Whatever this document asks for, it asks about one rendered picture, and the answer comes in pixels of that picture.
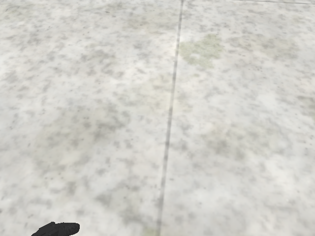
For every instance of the robot left hand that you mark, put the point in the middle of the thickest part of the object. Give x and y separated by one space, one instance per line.
58 229

